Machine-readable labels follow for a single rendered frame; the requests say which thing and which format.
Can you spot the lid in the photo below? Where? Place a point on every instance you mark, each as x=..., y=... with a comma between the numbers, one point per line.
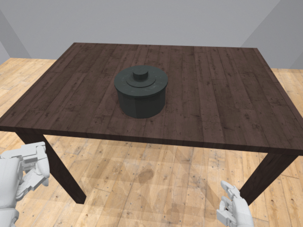
x=128, y=86

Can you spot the table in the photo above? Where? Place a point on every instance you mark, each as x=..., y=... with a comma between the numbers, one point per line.
x=216, y=97

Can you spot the pot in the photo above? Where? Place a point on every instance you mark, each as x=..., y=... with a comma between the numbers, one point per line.
x=142, y=107

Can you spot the knob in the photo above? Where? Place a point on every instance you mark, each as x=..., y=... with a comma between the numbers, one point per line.
x=140, y=73

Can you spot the left robot hand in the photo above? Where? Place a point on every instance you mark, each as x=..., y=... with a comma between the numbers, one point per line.
x=30, y=158

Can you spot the left robot forearm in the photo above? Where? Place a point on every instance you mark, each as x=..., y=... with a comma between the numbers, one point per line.
x=8, y=217

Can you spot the right robot hand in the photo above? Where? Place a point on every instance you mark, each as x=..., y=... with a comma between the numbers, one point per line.
x=238, y=211

